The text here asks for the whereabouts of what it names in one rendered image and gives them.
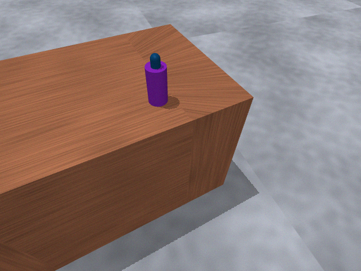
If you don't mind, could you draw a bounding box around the bottle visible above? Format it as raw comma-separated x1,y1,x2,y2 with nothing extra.
144,53,168,107

